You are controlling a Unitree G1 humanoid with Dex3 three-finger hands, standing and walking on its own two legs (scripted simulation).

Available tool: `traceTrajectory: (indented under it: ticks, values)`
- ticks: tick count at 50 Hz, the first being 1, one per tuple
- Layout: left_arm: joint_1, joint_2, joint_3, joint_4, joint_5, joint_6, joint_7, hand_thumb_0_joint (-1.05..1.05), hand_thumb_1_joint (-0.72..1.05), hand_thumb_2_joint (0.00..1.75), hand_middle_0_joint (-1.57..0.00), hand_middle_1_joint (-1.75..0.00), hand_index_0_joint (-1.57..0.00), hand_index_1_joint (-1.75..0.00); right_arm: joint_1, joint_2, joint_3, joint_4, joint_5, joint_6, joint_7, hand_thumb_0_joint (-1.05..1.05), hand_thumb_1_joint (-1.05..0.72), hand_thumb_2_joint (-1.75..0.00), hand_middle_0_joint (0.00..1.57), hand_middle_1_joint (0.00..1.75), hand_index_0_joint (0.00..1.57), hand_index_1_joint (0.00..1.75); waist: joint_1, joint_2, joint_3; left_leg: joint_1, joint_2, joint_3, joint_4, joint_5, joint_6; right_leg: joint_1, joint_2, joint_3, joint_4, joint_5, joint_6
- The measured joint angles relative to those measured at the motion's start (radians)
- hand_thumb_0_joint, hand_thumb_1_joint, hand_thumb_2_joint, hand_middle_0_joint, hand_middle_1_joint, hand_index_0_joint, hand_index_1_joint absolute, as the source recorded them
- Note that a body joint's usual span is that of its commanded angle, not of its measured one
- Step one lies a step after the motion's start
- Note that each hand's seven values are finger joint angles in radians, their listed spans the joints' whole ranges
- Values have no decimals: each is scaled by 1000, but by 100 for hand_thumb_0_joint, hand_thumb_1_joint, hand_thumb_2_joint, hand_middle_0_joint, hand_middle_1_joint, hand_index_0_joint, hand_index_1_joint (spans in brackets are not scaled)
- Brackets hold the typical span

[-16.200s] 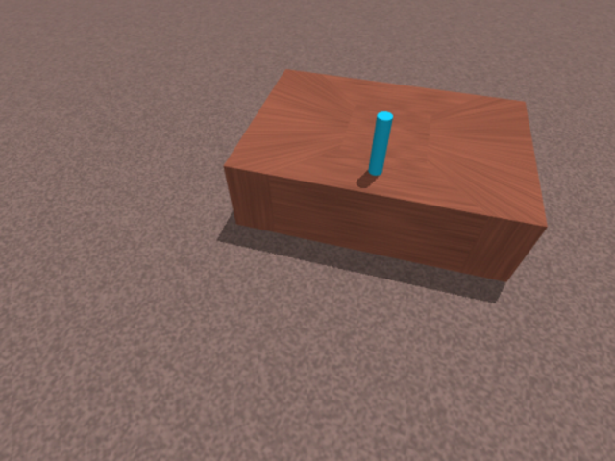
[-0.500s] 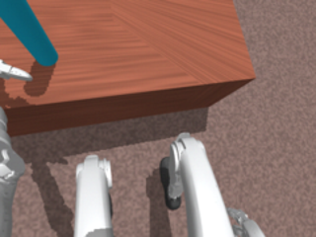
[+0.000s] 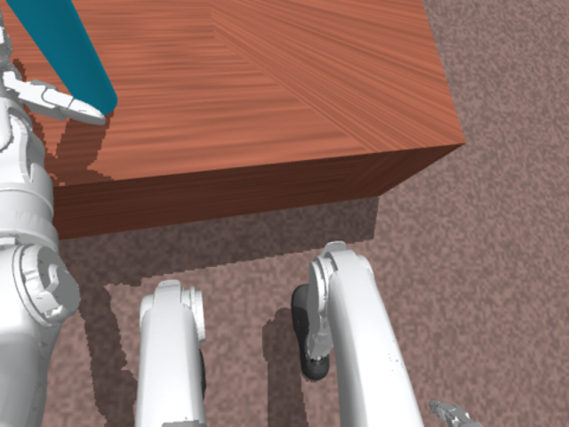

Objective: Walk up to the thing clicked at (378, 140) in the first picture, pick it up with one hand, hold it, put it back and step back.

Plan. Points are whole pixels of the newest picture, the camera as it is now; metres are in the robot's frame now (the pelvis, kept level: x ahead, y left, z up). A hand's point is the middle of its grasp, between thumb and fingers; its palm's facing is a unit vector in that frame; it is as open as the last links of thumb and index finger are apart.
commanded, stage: rest palm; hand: left
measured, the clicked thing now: (65, 43) +0.58 +0.18 +0.01
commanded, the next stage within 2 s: close in 0.08 s
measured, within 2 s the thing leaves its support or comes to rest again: leaves its support in 1.62 s
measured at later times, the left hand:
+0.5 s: hand (67, 55) +0.58 +0.19 -0.01, palm faces +0.21 -0.98 -0.04, open 15.0 cm
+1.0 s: hand (80, 59) +0.58 +0.18 -0.02, palm faces +0.19 -0.98 -0.03, open 7.5 cm
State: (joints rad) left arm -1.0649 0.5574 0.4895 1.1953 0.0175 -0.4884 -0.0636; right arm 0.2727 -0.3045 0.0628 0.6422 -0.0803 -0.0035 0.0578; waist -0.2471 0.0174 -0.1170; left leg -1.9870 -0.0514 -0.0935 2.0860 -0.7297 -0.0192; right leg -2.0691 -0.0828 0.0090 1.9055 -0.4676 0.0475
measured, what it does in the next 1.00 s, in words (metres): stands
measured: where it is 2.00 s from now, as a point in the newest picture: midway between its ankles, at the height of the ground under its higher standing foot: (253, 379)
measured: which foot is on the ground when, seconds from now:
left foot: down 0.00-1.00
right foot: down 0.00-1.00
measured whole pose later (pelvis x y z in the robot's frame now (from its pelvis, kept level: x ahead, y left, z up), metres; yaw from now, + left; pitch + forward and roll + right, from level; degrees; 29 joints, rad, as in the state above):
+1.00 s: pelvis +0.00 +0.00 -0.02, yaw +1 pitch +37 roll -4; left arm -1.12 0.53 0.44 1.25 0.08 -0.56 0.03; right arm 0.23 -0.29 0.08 0.65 -0.11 0.02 0.08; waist -0.26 0.02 -0.10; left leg -2.05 -0.07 -0.09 2.15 -0.74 -0.03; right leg -2.13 -0.09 0.02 1.98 -0.48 0.05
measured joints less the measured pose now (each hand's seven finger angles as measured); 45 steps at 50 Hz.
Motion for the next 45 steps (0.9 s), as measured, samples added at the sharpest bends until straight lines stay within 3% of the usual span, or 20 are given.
traceTrajectory:
  ticks: [8, 14, 20, 33, 45]
  values:
    - [23, -69, -60, -48, 34, -17, 79, -2, -60, 2, -5, -6, -6, -4, -19, 24, -7, 16, -21, 1, 10, 0, -90, -90, 20, 30, 20, 30, 16, -3, -1, 16, -11, -1, -5, -21, 2, 18, -14, -1, 3, -31, -6]
    - [3, -78, -49, -15, 42, -42, 113, -2, -57, 5, -10, -8, -10, -7, -50, 32, -2, 12, -27, 6, 17, 0, -90, -90, 20, 30, 20, 30, 14, 14, 3, 16, -13, 3, -3, -25, 5, 18, -15, 3, 8, -37, 5]
    - [-14, -56, -31, 17, 50, -59, 108, -2, -48, 13, -23, -19, -23, -18, -62, 36, 4, 1, -31, 10, 20, 0, -90, -90, 20, 30, 20, 30, 6, 13, 4, -1, -10, 7, 10, -24, 2, -8, -10, 10, 24, -31, 10]
    - [-31, -41, -57, 26, 53, -51, 96, -1, -20, 37, -52, -47, -53, -46, -47, 20, 4, 8, -29, 19, 18, 0, -91, -89, 20, 30, 20, 30, -2, 3, 12, -28, -13, -2, 33, -14, -12, -36, -11, 5, 48, -21, 3]
    - [-51, -29, -49, 54, 59, -66, 97, -1, 10, 61, -80, -73, -80, -71, -40, 15, 9, 11, -30, 22, 20, 0, -90, -89, 20, 30, 20, 30, -16, 5, 19, -49, -14, -2, 54, -12, -9, -56, -8, 7, 64, -15, 5]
